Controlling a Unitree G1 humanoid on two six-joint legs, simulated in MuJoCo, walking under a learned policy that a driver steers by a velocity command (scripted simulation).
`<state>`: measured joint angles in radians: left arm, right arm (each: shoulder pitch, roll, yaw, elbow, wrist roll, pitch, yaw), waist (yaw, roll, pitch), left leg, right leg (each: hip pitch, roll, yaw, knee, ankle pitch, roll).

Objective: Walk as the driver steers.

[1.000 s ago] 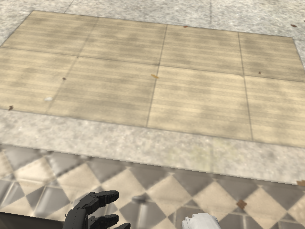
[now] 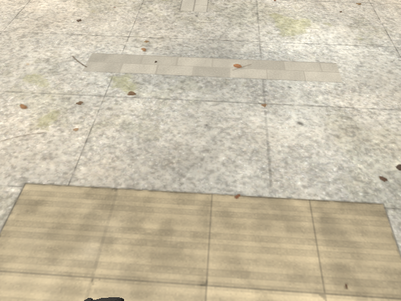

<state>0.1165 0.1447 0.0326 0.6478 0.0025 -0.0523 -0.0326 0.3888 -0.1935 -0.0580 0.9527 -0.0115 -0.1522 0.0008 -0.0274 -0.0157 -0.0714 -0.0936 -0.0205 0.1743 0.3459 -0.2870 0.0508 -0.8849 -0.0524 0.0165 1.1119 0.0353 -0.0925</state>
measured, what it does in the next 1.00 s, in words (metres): walks ahead, turning right: right foot, then left foot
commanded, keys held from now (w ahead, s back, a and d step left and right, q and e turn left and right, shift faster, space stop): w+e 0.80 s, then w+q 0.20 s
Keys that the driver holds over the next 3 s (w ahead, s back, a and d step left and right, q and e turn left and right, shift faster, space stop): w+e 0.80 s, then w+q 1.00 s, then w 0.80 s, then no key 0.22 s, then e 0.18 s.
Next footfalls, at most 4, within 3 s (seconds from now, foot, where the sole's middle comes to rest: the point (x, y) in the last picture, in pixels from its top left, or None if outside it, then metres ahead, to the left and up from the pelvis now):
0.20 right None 0.26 -0.11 -0.78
0.68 left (209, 284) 0.63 -0.02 -0.78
1.14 right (290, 262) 0.70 -0.31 -0.78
1.62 left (242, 188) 1.05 -0.18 -0.78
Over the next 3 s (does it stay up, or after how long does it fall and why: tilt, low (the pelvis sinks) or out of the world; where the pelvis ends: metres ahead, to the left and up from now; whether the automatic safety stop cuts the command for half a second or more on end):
stays up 1.57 -0.20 0.00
